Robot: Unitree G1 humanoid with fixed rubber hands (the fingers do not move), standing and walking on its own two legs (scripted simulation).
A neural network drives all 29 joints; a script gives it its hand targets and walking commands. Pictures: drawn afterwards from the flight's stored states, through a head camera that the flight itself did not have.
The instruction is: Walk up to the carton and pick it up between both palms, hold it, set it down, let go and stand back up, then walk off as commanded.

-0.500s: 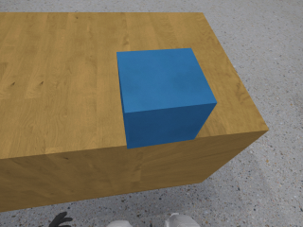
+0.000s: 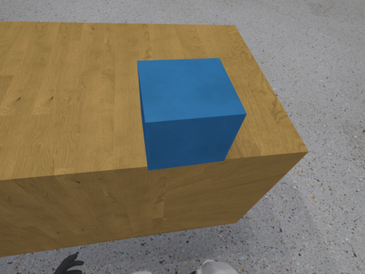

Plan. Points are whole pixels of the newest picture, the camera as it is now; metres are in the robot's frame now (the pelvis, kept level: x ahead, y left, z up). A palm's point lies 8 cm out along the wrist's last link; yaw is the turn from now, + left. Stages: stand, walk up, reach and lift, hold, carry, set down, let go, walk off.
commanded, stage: walk off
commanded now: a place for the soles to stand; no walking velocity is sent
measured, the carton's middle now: (183, 114) +0.47 +0.00 +0.06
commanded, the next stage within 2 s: none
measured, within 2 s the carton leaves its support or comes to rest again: neither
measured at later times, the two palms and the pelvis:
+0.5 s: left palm out of the picture -0.06 +0.29 -0.11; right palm out of the picture -0.03 -0.35 -0.05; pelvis -0.11 -0.03 +0.02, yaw -2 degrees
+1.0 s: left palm out of the picture -0.05 +0.25 -0.11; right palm out of the picture -0.18 -0.32 -0.07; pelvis -0.17 -0.05 +0.02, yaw +0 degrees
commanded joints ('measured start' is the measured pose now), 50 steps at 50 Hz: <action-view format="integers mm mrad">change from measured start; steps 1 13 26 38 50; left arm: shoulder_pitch -69 92 73 137 70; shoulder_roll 180 203 295 262 218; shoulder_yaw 49 89 74 64 70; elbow -111 -24 -94 -118 -87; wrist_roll -8 7 -51 -32 -16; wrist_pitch -8 -31 -64 -37 -38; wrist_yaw -7 -45 -42 -6 -69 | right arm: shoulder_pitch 160 7 88 90 57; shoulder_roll -215 -259 -160 -150 -198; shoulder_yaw -44 -81 -66 -34 -75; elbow -24 -63 -175 -118 -136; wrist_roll -4 -16 -19 13 -16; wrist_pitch -30 -31 10 -6 -58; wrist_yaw -19 -39 -12 20 -24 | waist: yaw -40 52 23 32 56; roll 60 162 -122 -116 230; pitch -90 -141 -211 -39 -44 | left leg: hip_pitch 67 192 -152 -95 138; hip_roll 95 248 21 1 220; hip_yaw -107 -274 35 15 -285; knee -463 -527 -9 -147 -617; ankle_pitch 425 579 67 30 190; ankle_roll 42 117 -17 -11 142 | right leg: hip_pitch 10 -180 312 159 -127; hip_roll -114 52 -308 -303 28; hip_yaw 150 56 351 346 33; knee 104 360 -391 -339 304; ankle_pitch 311 -153 12 -213 -161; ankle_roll -72 40 -102 -170 18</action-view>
